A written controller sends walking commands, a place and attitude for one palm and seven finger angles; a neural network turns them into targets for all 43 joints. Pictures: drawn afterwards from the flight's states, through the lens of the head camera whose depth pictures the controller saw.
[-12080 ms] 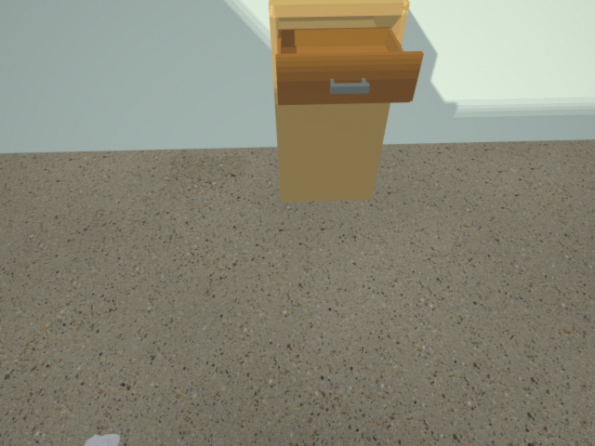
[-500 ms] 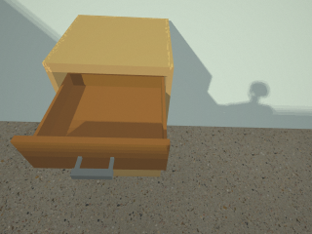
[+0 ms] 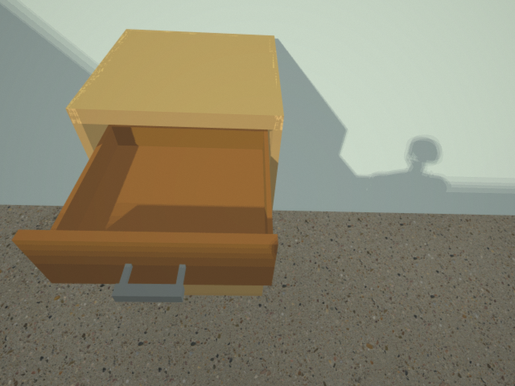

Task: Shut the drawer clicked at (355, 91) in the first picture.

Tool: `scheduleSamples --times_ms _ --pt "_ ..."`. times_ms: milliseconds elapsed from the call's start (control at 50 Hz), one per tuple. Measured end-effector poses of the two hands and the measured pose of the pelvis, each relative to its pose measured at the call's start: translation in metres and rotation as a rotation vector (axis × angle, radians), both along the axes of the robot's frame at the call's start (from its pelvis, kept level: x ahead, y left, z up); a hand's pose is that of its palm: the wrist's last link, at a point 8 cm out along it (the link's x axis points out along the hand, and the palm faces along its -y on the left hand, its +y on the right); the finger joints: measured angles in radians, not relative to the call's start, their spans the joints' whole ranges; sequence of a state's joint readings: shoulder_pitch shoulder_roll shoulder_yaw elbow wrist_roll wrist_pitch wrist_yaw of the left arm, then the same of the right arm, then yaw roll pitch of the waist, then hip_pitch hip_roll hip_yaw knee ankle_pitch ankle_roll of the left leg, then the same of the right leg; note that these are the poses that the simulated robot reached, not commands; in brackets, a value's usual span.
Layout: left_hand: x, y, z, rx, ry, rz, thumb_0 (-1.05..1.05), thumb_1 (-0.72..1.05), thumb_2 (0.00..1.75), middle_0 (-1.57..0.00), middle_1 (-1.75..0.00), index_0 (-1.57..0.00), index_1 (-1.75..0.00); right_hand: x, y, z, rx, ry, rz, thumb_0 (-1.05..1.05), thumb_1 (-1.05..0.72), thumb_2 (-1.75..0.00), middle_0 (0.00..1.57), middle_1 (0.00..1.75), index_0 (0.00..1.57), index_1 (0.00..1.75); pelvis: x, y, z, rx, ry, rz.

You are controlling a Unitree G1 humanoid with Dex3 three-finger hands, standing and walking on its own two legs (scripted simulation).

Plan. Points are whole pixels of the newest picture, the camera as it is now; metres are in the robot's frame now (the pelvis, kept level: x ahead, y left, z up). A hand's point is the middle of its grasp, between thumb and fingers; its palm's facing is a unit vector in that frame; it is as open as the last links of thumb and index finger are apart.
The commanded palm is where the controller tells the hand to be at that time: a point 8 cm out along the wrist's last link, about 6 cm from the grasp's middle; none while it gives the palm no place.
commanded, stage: look again from close up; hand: left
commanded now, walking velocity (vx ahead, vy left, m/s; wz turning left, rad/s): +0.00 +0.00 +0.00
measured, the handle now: (152, 281) +0.28 +0.20 -0.01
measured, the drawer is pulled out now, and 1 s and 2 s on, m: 0.30 0.29 0.29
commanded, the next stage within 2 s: raise the hand and make a fist in 0.06 s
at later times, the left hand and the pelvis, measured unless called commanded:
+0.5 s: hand (170, 383) +0.14 +0.14 -0.04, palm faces +0.16 -0.99 +0.00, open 6.7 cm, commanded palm +0.09 +0.20 -0.03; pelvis -0.02 -0.03 -0.06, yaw +1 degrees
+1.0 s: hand (149, 377) +0.14 +0.15 +0.01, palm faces +0.11 -0.99 -0.08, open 3.8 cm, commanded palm +0.08 +0.20 +0.02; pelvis -0.01 -0.06 -0.06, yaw +3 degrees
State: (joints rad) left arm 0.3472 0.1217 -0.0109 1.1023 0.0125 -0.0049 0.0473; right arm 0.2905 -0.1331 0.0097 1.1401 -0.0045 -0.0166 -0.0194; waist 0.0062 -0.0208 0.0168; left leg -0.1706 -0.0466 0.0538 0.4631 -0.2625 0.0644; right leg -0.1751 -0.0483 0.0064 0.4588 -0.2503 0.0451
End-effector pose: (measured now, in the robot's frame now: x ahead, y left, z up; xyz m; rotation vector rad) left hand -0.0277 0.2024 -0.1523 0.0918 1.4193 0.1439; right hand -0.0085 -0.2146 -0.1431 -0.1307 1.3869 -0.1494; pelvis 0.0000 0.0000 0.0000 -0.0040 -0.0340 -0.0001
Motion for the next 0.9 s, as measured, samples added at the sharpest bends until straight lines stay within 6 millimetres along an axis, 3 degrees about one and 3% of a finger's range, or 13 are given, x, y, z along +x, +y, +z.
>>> scheduleSamples --times_ms 180,220,280,360,380,460,540,640,700,780,900 --pt "0.001 0.000 0.002 0.016 -0.003 -0.007 0.00 0.91 0.90 -0.20 -0.30 -0.20 -0.30 -0.004 0.001 -0.002 0.014 0.013 -0.001 0.01 -0.91 -0.90 0.20 0.30 0.19 0.30 0.000 -0.002 0.000 -0.005 0.006 0.000" --pt "0.026 0.010 0.019 0.061 -0.138 0.057 0.02 0.93 0.90 -0.20 -0.30 -0.21 -0.31 0.002 -0.006 0.003 -0.017 -0.071 0.006 0.02 -0.93 -0.90 0.20 0.30 0.20 0.30 -0.002 -0.004 -0.002 0.000 0.009 0.002" --pt "0.082 0.030 0.070 0.177 -0.508 0.076 0.05 0.97 0.90 -0.22 -0.32 -0.22 -0.32 0.027 -0.024 0.011 -0.057 -0.300 -0.002 0.03 -0.94 -0.90 0.20 0.30 0.20 0.30 -0.003 -0.007 -0.007 0.022 0.025 0.009" --pt "0.159 0.016 0.141 0.167 -1.011 0.021 0.04 0.96 0.90 -0.26 -0.37 -0.26 -0.37 0.076 -0.046 0.022 -0.090 -0.563 0.053 0.03 -0.93 -0.90 0.20 0.30 0.20 0.30 -0.012 -0.010 -0.018 0.009 0.070 0.032" --pt "0.165 0.013 0.142 0.145 -1.058 0.044 0.03 0.96 0.90 -0.27 -0.38 -0.25 -0.38 0.090 -0.051 0.026 -0.096 -0.622 0.063 0.02 -0.93 -0.90 0.20 0.30 0.20 0.30 -0.013 -0.012 -0.022 0.008 0.091 0.027" --pt "0.150 -0.005 0.119 0.023 -1.188 0.060 0.02 0.93 0.90 -0.33 -0.45 -0.25 -0.43 0.143 -0.066 0.044 -0.125 -0.808 0.130 0.02 -0.92 -0.90 0.20 0.30 0.19 0.30 -0.020 -0.024 -0.044 0.011 0.171 0.006" --pt "0.127 -0.022 0.127 0.014 -1.373 -0.048 0.02 0.92 0.90 -0.41 -0.53 -0.34 -0.51 0.190 -0.069 0.050 -0.134 -0.928 0.238 0.02 -0.91 -0.90 0.20 0.30 0.19 0.30 -0.025 -0.037 -0.069 -0.004 0.213 0.020" --pt "0.115 -0.015 0.135 0.082 -1.433 -0.044 0.02 0.90 0.90 -0.51 -0.64 -0.48 -0.63 0.225 -0.054 0.037 -0.067 -0.971 0.284 0.01 -0.91 -0.90 0.20 0.30 0.19 0.30 -0.030 -0.051 -0.086 -0.023 0.227 0.051" --pt "0.118 -0.015 0.138 0.072 -1.396 -0.044 0.02 0.90 0.90 -0.57 -0.70 -0.55 -0.70 0.227 -0.042 0.027 -0.012 -0.954 0.280 0.01 -0.91 -0.90 0.20 0.30 0.19 0.30 -0.029 -0.057 -0.086 -0.029 0.230 0.063" --pt "0.132 -0.018 0.148 0.038 -1.356 -0.093 0.02 0.90 0.90 -0.65 -0.79 -0.64 -0.79 0.212 -0.035 0.014 0.035 -0.885 0.238 0.01 -0.91 -0.90 0.20 0.30 0.20 0.30 -0.025 -0.063 -0.079 -0.029 0.229 0.065" --pt "0.143 -0.006 0.161 0.041 -1.318 -0.094 0.02 0.90 0.90 -0.77 -0.92 -0.77 -0.92 0.177 -0.051 0.002 0.015 -0.752 0.142 0.01 -0.90 -0.90 0.21 0.30 0.20 0.30 -0.015 -0.065 -0.066 -0.017 0.218 0.055"
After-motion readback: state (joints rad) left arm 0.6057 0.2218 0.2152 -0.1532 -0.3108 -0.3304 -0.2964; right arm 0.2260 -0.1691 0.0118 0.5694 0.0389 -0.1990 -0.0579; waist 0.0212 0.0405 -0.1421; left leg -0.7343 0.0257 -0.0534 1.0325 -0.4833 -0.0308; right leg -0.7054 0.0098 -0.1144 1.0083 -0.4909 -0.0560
